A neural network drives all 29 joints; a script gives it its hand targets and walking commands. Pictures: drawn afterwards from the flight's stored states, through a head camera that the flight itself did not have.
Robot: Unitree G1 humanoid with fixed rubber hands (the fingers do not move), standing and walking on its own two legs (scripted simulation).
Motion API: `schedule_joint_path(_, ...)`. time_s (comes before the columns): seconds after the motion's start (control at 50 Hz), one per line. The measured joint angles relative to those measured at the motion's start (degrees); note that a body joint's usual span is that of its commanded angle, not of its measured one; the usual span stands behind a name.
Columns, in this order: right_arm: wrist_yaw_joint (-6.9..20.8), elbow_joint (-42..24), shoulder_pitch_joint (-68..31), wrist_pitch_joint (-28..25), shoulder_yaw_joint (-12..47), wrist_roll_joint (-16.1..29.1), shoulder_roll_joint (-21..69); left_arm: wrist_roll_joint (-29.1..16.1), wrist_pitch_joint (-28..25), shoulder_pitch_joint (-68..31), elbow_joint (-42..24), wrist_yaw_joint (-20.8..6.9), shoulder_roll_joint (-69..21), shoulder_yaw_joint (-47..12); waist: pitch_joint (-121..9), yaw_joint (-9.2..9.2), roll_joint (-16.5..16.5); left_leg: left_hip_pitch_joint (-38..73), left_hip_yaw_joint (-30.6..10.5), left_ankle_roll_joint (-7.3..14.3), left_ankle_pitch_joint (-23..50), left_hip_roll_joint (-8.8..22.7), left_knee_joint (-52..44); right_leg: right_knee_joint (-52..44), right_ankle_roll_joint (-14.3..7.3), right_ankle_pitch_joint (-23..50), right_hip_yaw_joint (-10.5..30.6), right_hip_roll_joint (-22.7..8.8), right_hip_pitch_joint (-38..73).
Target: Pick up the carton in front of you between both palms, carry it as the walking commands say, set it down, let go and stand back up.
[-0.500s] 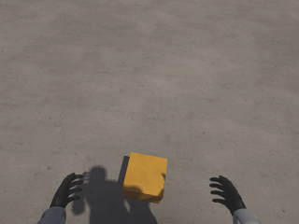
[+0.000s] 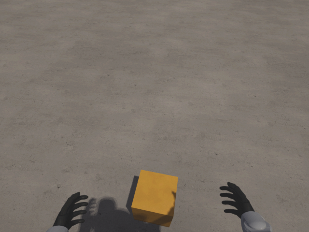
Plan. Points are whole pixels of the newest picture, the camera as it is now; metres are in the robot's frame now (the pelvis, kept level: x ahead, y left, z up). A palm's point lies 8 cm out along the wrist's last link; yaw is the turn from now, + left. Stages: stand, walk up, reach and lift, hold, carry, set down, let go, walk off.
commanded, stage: stand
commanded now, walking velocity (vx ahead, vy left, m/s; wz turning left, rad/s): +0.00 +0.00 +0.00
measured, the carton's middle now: (155, 198) +0.39 -0.02 -0.65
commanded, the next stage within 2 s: none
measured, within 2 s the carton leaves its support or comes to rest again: neither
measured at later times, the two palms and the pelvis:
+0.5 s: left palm out of the picture +0.13 +0.29 -0.08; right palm (261, 223) +0.15 -0.28 -0.09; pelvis +0.01 +0.00 +0.00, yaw +1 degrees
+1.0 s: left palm out of the picture +0.10 +0.30 -0.09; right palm out of the picture +0.12 -0.30 -0.10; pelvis +0.01 +0.00 +0.01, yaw +1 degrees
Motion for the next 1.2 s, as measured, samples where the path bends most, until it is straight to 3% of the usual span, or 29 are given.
schedule_joint_path(0.14, -2.3, 11.3, -0.7, -9.8, -0.5, -1.2, -3.8, 2.6, -4.2, -0.4, 8.6, 2.8, 4.0, 1.0, -4.6, 0.04, 1.3, -6.7, -0.5, -0.3, -1.0, 0.6, 3.2, 1.4, -0.2, -0.1, -0.7, 0.6, -5.7)
schedule_joint_path(0.28, -2.5, 17.8, -0.1, -13.2, -0.7, -1.4, -6.7, 2.4, -6.0, -0.3, 13.3, 3.0, 7.0, 1.9, -5.1, 0.25, 1.8, -7.3, -0.8, -0.3, -1.0, 0.5, 2.6, 0.9, -0.2, -0.3, -1.1, 0.4, -6.3)
schedule_joint_path(1.2, -2.5, 35.2, -3.7, -14.6, 1.4, -0.3, -9.1, 1.2, -7.2, -5.0, 30.7, 3.1, 8.9, -1.0, -4.5, 0.31, 1.2, -1.9, -0.6, -0.2, 3.8, 0.4, -5.6, -6.6, 0.1, 4.1, -1.2, -0.4, -1.1)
